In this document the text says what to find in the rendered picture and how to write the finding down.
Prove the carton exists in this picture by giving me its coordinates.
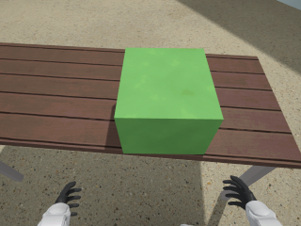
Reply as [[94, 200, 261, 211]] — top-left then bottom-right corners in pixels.
[[114, 47, 224, 154]]

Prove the robot right hand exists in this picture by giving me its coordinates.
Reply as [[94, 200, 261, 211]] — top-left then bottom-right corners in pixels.
[[223, 175, 257, 210]]

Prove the robot left hand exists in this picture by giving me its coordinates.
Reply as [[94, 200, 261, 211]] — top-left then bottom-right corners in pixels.
[[55, 181, 82, 217]]

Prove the robot right forearm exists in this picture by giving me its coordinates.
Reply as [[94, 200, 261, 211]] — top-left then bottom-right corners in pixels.
[[246, 201, 282, 226]]

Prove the robot left forearm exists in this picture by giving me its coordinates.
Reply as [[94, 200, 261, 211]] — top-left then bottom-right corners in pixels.
[[37, 202, 71, 226]]

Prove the table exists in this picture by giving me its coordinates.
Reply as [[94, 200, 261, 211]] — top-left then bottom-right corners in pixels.
[[0, 42, 301, 201]]

